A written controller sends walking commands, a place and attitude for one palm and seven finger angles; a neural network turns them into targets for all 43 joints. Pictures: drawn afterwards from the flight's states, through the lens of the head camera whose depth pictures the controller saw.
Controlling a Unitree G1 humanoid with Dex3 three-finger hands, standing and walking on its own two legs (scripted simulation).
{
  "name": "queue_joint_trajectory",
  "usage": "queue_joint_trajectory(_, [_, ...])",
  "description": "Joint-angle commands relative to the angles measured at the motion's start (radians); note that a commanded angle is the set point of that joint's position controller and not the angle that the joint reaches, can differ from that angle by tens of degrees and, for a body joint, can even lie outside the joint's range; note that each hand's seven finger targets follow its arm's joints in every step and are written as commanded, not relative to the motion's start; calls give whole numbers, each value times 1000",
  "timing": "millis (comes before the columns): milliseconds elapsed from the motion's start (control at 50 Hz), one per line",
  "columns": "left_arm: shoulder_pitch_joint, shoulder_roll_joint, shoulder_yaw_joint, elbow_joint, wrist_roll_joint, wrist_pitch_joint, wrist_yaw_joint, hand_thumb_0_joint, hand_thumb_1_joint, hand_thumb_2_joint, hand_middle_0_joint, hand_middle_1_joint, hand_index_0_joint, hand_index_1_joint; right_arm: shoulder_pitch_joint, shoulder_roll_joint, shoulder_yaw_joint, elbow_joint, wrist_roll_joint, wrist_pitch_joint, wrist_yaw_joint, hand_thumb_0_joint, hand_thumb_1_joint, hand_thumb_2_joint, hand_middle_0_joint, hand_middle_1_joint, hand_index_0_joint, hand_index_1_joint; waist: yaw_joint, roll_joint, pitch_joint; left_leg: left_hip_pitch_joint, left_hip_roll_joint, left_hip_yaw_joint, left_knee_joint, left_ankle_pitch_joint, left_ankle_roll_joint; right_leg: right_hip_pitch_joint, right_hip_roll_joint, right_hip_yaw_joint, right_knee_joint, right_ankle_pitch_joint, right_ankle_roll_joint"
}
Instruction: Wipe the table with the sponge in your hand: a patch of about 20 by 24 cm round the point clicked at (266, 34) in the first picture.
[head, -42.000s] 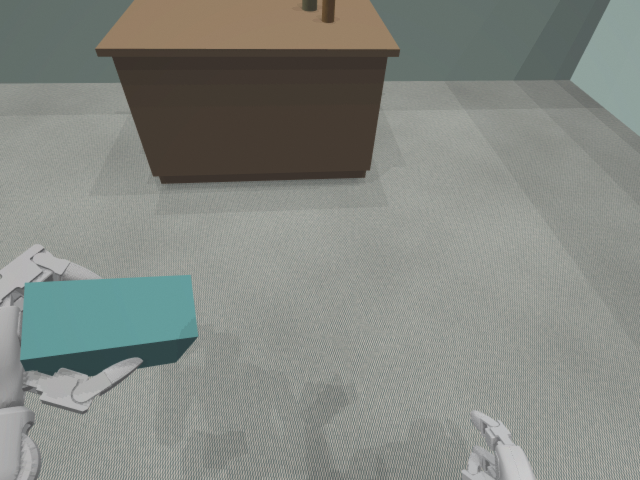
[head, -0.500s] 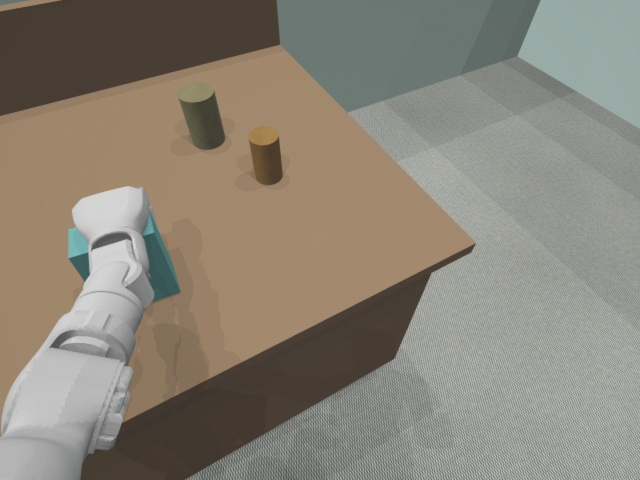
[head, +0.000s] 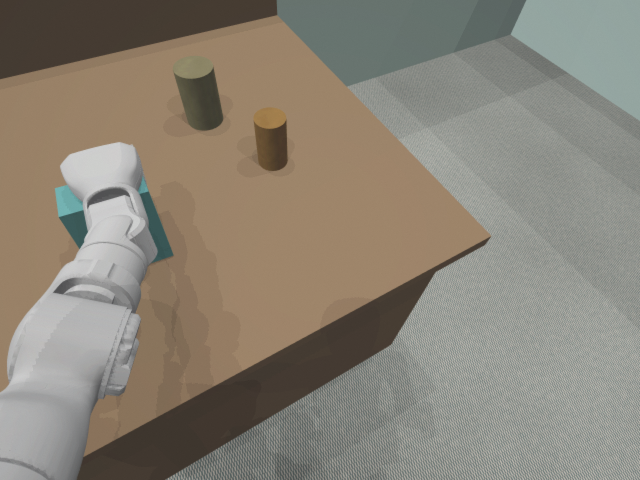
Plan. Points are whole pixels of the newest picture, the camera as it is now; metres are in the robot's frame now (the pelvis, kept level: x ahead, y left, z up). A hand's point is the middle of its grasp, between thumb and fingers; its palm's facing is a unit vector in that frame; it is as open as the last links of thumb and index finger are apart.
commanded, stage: slide back across to the first lane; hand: left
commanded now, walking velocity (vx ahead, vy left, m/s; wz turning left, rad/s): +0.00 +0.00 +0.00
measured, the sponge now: (124, 235) +0.46 +0.27 -0.01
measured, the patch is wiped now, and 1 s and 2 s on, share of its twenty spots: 0.90 0.90 0.90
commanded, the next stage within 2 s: wipe back along the first lane in 0.64 s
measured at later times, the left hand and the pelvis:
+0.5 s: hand (69, 221) +0.44 +0.31 +0.05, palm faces -0.11 -0.03 -0.99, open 10.1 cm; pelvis +0.02 +0.00 +0.01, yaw +0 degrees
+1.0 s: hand (51, 246) +0.40 +0.33 +0.04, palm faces -0.09 -0.04 -1.00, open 10.1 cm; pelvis +0.02 +0.00 +0.01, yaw +1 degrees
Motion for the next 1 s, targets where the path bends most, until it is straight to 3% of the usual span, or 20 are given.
queue_joint_trajectory(0, [-356,205,22,-120,34,11,24,0,100,1300,-1200,-1600,-1200,-1600,93,-182,-65,-61,-13,-24,-6,0,-900,-900,200,300,200,300,-8,37,-363,336,52,-80,-57,373,-38,79,19,3,-39,224,-36])
queue_joint_trajectory(40, [-330,266,64,-144,31,5,23,0,100,1300,-1200,-1600,-1200,-1600,89,-183,-62,-73,-13,-18,-8,0,-900,-900,200,300,200,300,10,27,-395,322,47,-70,-57,382,-35,136,16,12,-41,261,-35])
queue_joint_trajectory(80, [-324,246,59,-187,25,-5,16,0,100,1300,-1200,-1600,-1200,-1600,84,-177,-65,-83,-12,-18,-10,0,-900,-900,200,300,200,300,18,28,-417,344,50,-75,-60,440,-37,158,13,8,-37,304,-36])
queue_joint_trajectory(120, [-233,296,97,-205,33,-9,12,0,100,1300,-1200,-1600,-1200,-1600,91,-181,-67,-89,-13,-12,-5,0,-900,-900,200,300,200,300,47,22,-430,358,47,-68,-59,485,-36,207,16,10,-43,342,-35])
queue_joint_trajectory(160, [-242,308,89,-234,43,-8,6,0,100,1300,-1200,-1600,-1200,-1600,77,-183,-64,-94,-9,-4,-7,0,-900,-900,200,300,200,300,37,5,-376,336,43,-60,-72,449,-29,223,12,15,-61,346,-33])
queue_joint_trajectory(180, [-237,310,93,-259,42,-12,2,0,100,1300,-1200,-1600,-1200,-1600,67,-179,-62,-101,-7,-4,-6,0,-900,-900,200,300,200,300,49,29,-374,343,43,-64,-81,482,-31,234,9,11,-60,360,-37])
queue_joint_trajectory(220, [-181,355,124,-258,48,-11,-2,0,100,1300,-1200,-1600,-1200,-1600,63,-188,-64,-101,-6,1,-6,0,-900,-900,200,300,200,300,59,8,-353,340,39,-59,-89,462,-26,259,10,15,-71,357,-35])
queue_joint_trajectory(260, [-134,354,121,-281,42,-14,-11,0,100,1300,-1200,-1600,-1200,-1600,47,-186,-61,-113,-3,5,-8,0,-900,-900,200,300,200,300,67,9,-330,334,32,-51,-102,448,-24,288,6,19,-84,375,-36])
queue_joint_trajectory(280, [-132,341,118,-318,31,-25,-19,0,100,1300,-1200,-1600,-1200,-1600,34,-181,-61,-121,0,3,-10,0,-900,-900,200,300,200,300,73,45,-335,358,35,-58,-109,484,-29,286,3,16,-84,376,-40])
queue_joint_trajectory(440, [-93,297,69,-409,29,-80,-64,0,100,1300,-1200,-1600,-1200,-1600,24,-186,-68,-127,5,12,-23,0,-900,-900,200,300,200,300,49,40,-289,443,42,-76,-115,489,-30,239,8,11,-113,321,-41])
queue_joint_trajectory(480, [-125,308,81,-439,20,-104,-68,0,100,1300,-1200,-1600,-1200,-1600,14,-185,-69,-124,5,12,-29,0,-900,-900,200,300,200,300,43,52,-281,455,42,-75,-118,493,-30,234,4,13,-117,329,-44])
queue_joint_trajectory(540, [-75,382,135,-413,32,-119,-67,0,100,1300,-1200,-1600,-1200,-1600,15,-193,-65,-121,2,20,-37,0,-900,-900,200,300,200,300,59,20,-296,429,32,-65,-116,489,-28,277,2,16,-110,358,-46])
queue_joint_trajectory(600, [-70,329,93,-456,43,-138,-69,0,100,1300,-1200,-1600,-1200,-1600,6,-187,-69,-125,2,21,-35,0,-900,-900,200,300,200,300,59,91,-298,485,40,-82,-105,570,-42,226,4,10,-102,345,-49])
queue_joint_trajectory(660, [-52,335,99,-452,45,-142,-69,0,100,1300,-1200,-1600,-1200,-1600,3,-189,-69,-127,-1,26,-32,0,-900,-900,200,300,200,300,60,72,-287,484,41,-84,-104,557,-45,215,8,7,-107,324,-52])
queue_joint_trajectory(700, [-26,386,152,-459,32,-152,-65,0,100,1300,-1200,-1600,-1200,-1600,0,-194,-71,-127,-3,28,-35,0,-900,-900,200,300,200,300,75,64,-323,487,40,-81,-97,592,-45,247,5,11,-99,358,-52])
queue_joint_trajectory(760, [-6,329,111,-480,19,-154,-62,0,100,1300,-1200,-1600,-1200,-1600,-14,-189,-69,-137,1,29,-36,0,-900,-900,200,300,200,300,66,38,-316,458,33,-67,-104,533,-36,267,2,14,-105,368,-47])
queue_joint_trajectory(820, [79,284,94,-497,11,-149,-62,0,100,1300,-1200,-1600,-1200,-1600,-20,-187,-73,-142,4,32,-30,0,-900,-900,200,300,200,300,76,33,-321,476,37,-74,-99,575,-37,268,5,12,-106,376,-47])
queue_joint_trajectory(880, [130,310,135,-496,-6,-138,-58,0,100,1300,-1200,-1600,-1200,-1600,-42,-189,-67,-149,7,37,-31,0,-900,-900,200,300,200,300,90,9,-293,425,29,-67,-118,519,-33,305,1,13,-113,378,-50])
queue_joint_trajectory(920, [132,312,128,-478,-10,-129,-56,0,100,1300,-1200,-1600,-1200,-1600,-45,-194,-63,-145,9,41,-33,0,-900,-900,200,300,200,300,81,-20,-249,390,24,-58,-126,447,-26,307,-1,14,-118,363,-47])
queue_joint_trajectory(980, [162,281,107,-518,-6,-120,-60,0,100,1300,-1200,-1600,-1200,-1600,-69,-189,-61,-157,14,42,-31,0,-900,-900,200,300,200,300,91,16,-243,405,24,-65,-136,456,-28,304,-2,13,-120,346,-52])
